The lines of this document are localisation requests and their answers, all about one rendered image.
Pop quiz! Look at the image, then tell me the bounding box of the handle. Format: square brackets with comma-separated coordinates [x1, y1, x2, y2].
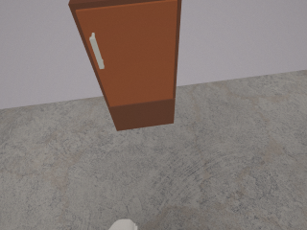
[89, 33, 105, 69]

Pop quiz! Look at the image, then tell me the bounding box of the left robot thigh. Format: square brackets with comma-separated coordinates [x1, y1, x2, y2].
[108, 219, 138, 230]

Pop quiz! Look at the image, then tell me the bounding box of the cupboard door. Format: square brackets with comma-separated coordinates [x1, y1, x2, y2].
[75, 0, 177, 106]

